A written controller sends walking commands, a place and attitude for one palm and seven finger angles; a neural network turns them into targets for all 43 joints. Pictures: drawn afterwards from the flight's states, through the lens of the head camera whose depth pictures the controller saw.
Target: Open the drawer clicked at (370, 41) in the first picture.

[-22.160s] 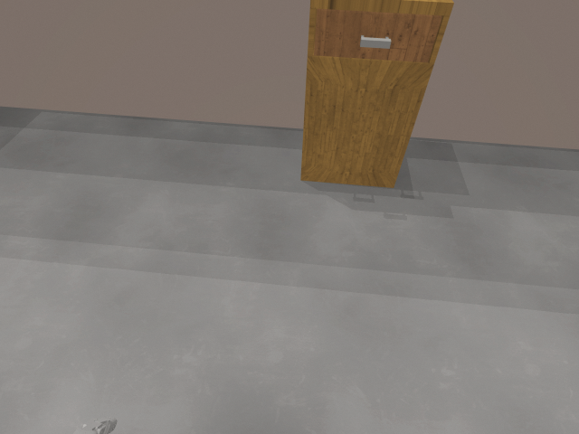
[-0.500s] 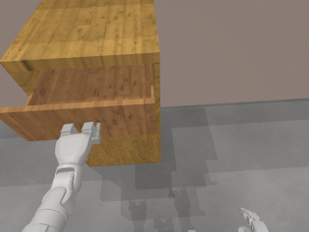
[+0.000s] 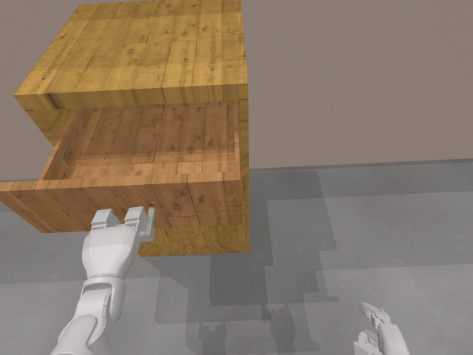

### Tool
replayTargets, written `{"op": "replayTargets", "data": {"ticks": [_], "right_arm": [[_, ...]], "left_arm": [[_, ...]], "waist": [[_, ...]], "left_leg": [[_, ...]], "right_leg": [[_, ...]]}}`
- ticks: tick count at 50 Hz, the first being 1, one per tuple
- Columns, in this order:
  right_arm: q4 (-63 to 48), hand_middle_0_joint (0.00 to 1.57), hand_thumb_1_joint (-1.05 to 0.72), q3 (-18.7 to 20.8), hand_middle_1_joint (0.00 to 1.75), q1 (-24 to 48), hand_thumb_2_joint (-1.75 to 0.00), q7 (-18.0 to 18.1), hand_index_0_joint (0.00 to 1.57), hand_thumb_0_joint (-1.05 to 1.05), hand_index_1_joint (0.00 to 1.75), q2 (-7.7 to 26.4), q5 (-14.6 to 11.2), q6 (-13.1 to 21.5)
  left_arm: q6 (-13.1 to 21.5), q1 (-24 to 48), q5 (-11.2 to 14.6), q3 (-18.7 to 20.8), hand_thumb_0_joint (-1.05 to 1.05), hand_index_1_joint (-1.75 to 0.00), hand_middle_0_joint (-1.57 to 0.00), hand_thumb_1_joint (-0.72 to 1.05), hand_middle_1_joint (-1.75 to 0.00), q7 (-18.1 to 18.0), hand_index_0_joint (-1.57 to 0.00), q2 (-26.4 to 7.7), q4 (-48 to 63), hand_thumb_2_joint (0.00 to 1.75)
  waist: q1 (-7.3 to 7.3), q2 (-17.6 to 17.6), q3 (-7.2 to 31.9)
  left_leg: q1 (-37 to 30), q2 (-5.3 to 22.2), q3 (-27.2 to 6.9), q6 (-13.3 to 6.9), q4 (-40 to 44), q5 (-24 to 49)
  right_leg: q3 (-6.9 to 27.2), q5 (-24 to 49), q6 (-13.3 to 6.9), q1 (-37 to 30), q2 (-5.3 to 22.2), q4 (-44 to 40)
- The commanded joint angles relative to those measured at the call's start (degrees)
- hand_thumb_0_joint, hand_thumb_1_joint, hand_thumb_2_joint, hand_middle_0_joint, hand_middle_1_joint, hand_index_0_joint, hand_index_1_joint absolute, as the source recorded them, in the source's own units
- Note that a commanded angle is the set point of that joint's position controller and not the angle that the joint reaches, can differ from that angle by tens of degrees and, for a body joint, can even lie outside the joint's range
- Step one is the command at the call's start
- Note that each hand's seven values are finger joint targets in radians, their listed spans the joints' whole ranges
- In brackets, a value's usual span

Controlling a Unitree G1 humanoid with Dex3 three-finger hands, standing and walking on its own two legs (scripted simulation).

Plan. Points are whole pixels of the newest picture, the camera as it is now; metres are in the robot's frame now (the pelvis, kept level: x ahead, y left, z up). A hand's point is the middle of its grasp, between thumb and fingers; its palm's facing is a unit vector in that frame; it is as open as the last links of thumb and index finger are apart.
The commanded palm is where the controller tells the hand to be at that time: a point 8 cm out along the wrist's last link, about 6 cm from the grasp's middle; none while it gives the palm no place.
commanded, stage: pull the drawer open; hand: left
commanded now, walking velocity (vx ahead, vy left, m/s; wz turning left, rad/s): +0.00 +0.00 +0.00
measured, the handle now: (126, 223) +0.34 +0.24 +0.00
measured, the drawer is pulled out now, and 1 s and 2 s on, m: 0.21 0.30 0.30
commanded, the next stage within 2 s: open the thumb to release the handle in 0.86 s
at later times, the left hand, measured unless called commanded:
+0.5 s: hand (118, 295) +0.22 +0.22 -0.02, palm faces +0.00 -0.06 -1.00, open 6.2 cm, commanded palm +0.18 +0.23 +0.03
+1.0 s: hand (115, 308) +0.20 +0.22 -0.02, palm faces -0.01 -0.07 -1.00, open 6.1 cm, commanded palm +0.17 +0.23 +0.03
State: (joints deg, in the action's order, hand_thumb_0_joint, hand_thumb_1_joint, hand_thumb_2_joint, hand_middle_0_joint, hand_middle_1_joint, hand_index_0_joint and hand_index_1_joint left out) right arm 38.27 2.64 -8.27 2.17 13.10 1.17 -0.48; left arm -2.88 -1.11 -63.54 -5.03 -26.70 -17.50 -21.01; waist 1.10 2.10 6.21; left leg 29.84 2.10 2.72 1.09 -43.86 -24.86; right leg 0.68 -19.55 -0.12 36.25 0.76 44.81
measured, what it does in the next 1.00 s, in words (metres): stands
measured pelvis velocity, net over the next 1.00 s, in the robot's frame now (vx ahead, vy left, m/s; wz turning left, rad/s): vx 0.01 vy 0.00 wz -0.02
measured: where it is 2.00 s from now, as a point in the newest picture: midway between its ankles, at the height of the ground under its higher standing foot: outside the picture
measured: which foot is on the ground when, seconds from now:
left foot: down 0.00-1.00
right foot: down 0.00-1.00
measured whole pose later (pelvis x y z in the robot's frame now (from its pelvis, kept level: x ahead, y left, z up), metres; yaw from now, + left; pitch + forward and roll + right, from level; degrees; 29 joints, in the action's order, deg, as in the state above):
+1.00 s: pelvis +0.01 +0.00 -0.01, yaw -1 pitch +11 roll +1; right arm 33.6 1.6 -6.5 -1.4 12.9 3.5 -1.0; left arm -1.5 -29.3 -63.1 -3.7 -29.3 -17.7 3.0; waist 1.4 1.9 7.4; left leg 31.8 3.0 3.4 1.6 -49.8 -29.2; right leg 1.6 -23.6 -0.5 39.2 -0.2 51.4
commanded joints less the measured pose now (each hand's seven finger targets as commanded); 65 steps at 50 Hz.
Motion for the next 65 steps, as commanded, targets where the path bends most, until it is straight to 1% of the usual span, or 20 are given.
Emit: {"op": "replayTargets", "data": {"ticks": [1,8,17,22,24,27,28,29,31,33,42,45,47,48,49,50,53,55,59,65], "right_arm": [[-8.3,0.20,-0.90,2.1,0.30,4.4,-0.90,0.3,0.20,0.00,0.30,6.7,-0.1,3.0],[-9.4,0.20,-0.90,2.0,0.30,5.6,-0.90,0.0,0.20,0.00,0.30,6.5,0.3,3.0],[-10.7,0.20,-0.90,1.7,0.30,7.6,-0.90,-1.3,0.20,0.00,0.30,6.1,0.6,2.7],[-10.9,0.20,-0.90,1.6,0.30,8.2,-0.90,-1.1,0.20,0.00,0.30,5.9,1.0,2.5],[-10.9,0.20,-0.90,1.4,0.30,7.9,-0.90,-1.2,0.20,0.00,0.30,5.6,1.1,2.5],[-11.0,0.20,-0.90,1.3,0.30,8.5,-0.90,-1.0,0.20,0.00,0.30,5.6,1.3,2.5],[-11.2,0.20,-0.90,1.0,0.30,8.6,-0.90,-1.2,0.20,0.00,0.30,5.2,1.5,2.7],[-11.5,0.20,-0.90,1.1,0.30,8.3,-0.90,-1.6,0.20,0.00,0.30,5.1,1.3,2.7],[-11.6,0.20,-0.90,0.9,0.30,8.6,-0.90,-1.9,0.20,0.00,0.30,5.0,1.3,2.6],[-11.6,0.20,-0.90,0.7,0.30,9.1,-0.90,-1.7,0.20,0.00,0.30,5.2,1.4,2.5],[-13.6,0.20,-0.90,0.4,0.30,9.3,-0.90,-3.0,0.20,0.00,0.30,5.0,1.6,2.4],[-14.0,0.20,-0.90,0.4,0.30,9.0,-0.90,-3.7,0.20,0.00,0.30,4.9,1.7,2.5],[-14.1,0.20,-0.90,0.6,0.30,8.7,-0.90,-3.9,0.20,0.00,0.30,5.4,1.8,2.2],[-11.2,0.20,-0.90,0.7,0.30,9.2,-0.90,-2.7,0.20,0.00,0.30,6.6,2.4,1.5],[-12.0,0.20,-0.90,1.5,0.30,8.1,-0.90,-2.0,0.20,0.00,0.30,5.7,2.9,2.1],[-11.7,0.20,-0.90,1.2,0.30,8.0,-0.90,-1.8,0.20,0.00,0.30,5.4,2.8,2.6],[-11.2,0.20,-0.90,1.6,0.30,7.8,-0.90,-1.4,0.20,0.00,0.30,5.6,2.3,2.5],[-10.8,0.20,-0.90,1.6,0.30,8.3,-0.90,-1.2,0.20,0.00,0.30,5.7,1.9,2.4],[-10.3,0.20,-0.90,1.1,0.30,9.3,-0.90,0.0,0.20,0.00,0.30,5.6,1.1,2.0],[-10.2,0.20,-0.90,0.3,0.30,10.0,-0.90,0.9,0.20,0.00,0.30,5.1,0.9,2.0]], "left_arm": [[-1.4,-1.2,1.4,5.6,0.00,-1.35,-0.40,0.90,-1.35,-2.5,-0.40,-8.0,12.0,0.90],[-1.4,-9.5,1.5,7.2,0.00,-1.35,-0.40,0.90,-1.35,-3.0,-0.40,-8.6,17.0,0.90],[-1.7,-20.6,1.7,6.1,0.00,-1.35,-0.40,0.90,-1.35,-4.2,-0.40,-6.6,25.5,0.90],[-1.3,-21.7,1.2,7.4,0.00,-1.35,-0.40,0.90,-1.35,-5.2,-0.40,-7.6,27.1,0.90],[-1.3,-21.8,1.1,6.2,0.00,-1.35,-0.40,0.90,-1.35,-5.3,-0.40,-6.6,27.0,0.90],[-1.0,-22.6,0.6,7.5,0.00,-1.35,-0.40,0.90,-1.35,-5.7,-0.40,-8.0,28.6,0.90],[-0.8,-25.0,0.3,6.1,0.00,-1.35,-0.40,0.90,-1.35,-5.7,-0.40,-6.6,28.5,0.90],[-0.7,-26.9,0.8,5.4,0.00,-1.35,-0.40,0.90,-1.35,-5.6,-0.40,-5.9,29.8,0.90],[-0.6,-29.1,1.2,4.5,0.00,-1.35,-0.40,0.90,-1.35,-5.2,-0.40,-5.3,29.9,0.90],[-0.3,-29.3,1.2,6.5,0.00,-1.35,-0.40,0.90,-1.35,-5.2,-0.40,-7.0,29.9,0.90],[1.0,-39.5,2.0,6.1,0.00,-1.35,-0.40,0.90,-1.35,-5.0,-0.40,-6.3,34.7,0.90],[1.6,-44.0,2.3,5.1,0.00,-1.35,-0.40,0.90,-1.35,-5.1,-0.40,-5.1,35.7,0.90],[1.6,-43.1,2.3,6.2,0.00,-1.35,-0.40,0.90,-1.35,-5.3,-0.40,-6.4,37.0,0.90],[1.4,-20.3,0.2,7.7,0.00,-1.35,-0.40,0.90,-1.35,-6.4,-0.40,-9.6,35.0,0.90],[1.5,-22.7,-0.5,10.2,0.00,-1.34,-0.40,0.83,-1.34,-7.3,-0.40,-9.5,32.7,0.87],[1.3,-26.3,-0.7,9.4,0.00,-1.34,-0.39,0.76,-1.34,-7.9,-0.39,-8.5,29.7,0.84],[-0.2,-25.3,-0.1,8.4,0.00,-1.31,-0.38,0.55,-1.31,-8.7,-0.38,-7.8,29.6,0.75],[-1.5,-23.7,0.4,7.0,0.00,-1.30,-0.36,0.41,-1.30,-8.4,-0.36,-7.0,29.5,0.69],[-3.2,-21.5,1.2,8.0,0.00,-1.27,-0.35,0.13,-1.27,-6.8,-0.35,-8.7,27.2,0.57],[-2.4,-19.9,0.8,7.1,0.00,-1.22,-0.32,-0.29,-1.22,-4.5,-0.32,-8.6,24.8,0.39]], "waist": [[2.41,-3.0,14.1],[3.41,-3.2,13.7],[3.36,-1.9,13.3],[3.23,-2.4,12.5],[3.00,-3.1,11.7],[3.66,-2.3,13.0],[3.87,-1.9,12.9],[3.97,-1.1,13.5],[3.78,-2.9,12.1],[3.98,-4.0,10.9],[5.16,-0.7,11.1],[5.21,-1.4,11.0],[4.86,-0.8,12.0],[0.31,-2.4,9.8],[2.62,-1.6,11.3],[3.10,-1.1,11.5],[3.00,-1.8,14.8],[2.77,-2.5,13.9],[3.21,-4.8,12.1],[3.87,-4.3,8.7]], "left_leg": [[-2.7,-4.2,0.4,-1.4,4.7,20.1],[-2.7,-4.1,0.4,-1.3,4.3,20.9],[-3.8,-3.5,-0.3,-1.0,2.6,24.5],[-2.9,-3.8,-0.4,-1.2,2.0,20.5],[-2.7,-3.8,-0.5,-1.2,1.8,19.3],[-3.1,-4.1,-0.6,-1.2,1.5,20.1],[-3.4,-4.0,-0.6,-1.1,1.2,21.0],[-4.0,-3.7,-0.7,-1.1,1.0,22.9],[-3.2,-3.8,-0.7,-1.2,0.8,22.0],[-2.0,-4.1,-0.7,-1.2,0.9,19.7],[-1.6,-3.7,-0.8,-1.2,0.2,21.6],[-1.1,-3.5,-0.9,-1.3,-0.7,23.1],[-1.0,-3.2,-1.2,-1.2,-1.1,24.5],[0.5,-3.6,-1.8,-1.3,-2.3,18.5],[0.8,-3.7,-1.4,-1.3,-2.0,16.7],[0.5,-4.0,-1.2,-1.3,-2.1,16.6],[-0.9,-4.1,-1.0,-1.1,-1.9,19.0],[-1.0,-4.0,-0.8,-1.2,-1.4,18.7],[-0.1,-4.4,-0.5,-1.4,0.6,14.6],[-0.4,-4.7,-0.2,-1.5,2.6,11.2]], "right_leg": [[-2.0,20.4,-2.1,-14.7,-2.5,-4.6],[-1.6,21.5,-2.2,-15.1,-2.4,-4.0],[-1.4,23.6,-2.4,-13.3,-2.6,-2.5],[-1.2,20.8,-2.5,-12.2,-2.8,-2.2],[-1.5,19.9,-2.3,-11.5,-2.6,-2.1],[-0.6,21.4,-2.6,-12.1,-2.8,-1.8],[-0.8,21.6,-2.5,-11.6,-2.8,-1.2],[-1.1,22.5,-2.5,-11.8,-2.7,-0.9],[-1.0,22.5,-2.3,-11.6,-2.6,-1.2],[-0.2,22.0,-2.3,-11.7,-2.7,-1.3],[0.1,21.9,-2.8,-11.5,-2.8,-0.3],[0.2,23.1,-2.6,-10.8,-2.9,0.8],[0.4,24.1,-2.8,-10.7,-2.9,1.4],[1.2,21.2,-2.5,-5.5,-2.7,1.3],[0.7,19.1,-2.6,-6.8,-2.6,1.4],[0.7,19.5,-2.8,-7.0,-2.7,1.3],[0.3,21.8,-2.6,-8.9,-2.6,1.4],[-0.3,21.9,-2.4,-9.4,-2.4,0.5],[-0.2,19.3,-2.0,-11.8,-2.0,-1.8],[0.0,12.5,-2.0,-11.4,-2.2,-4.4]]}}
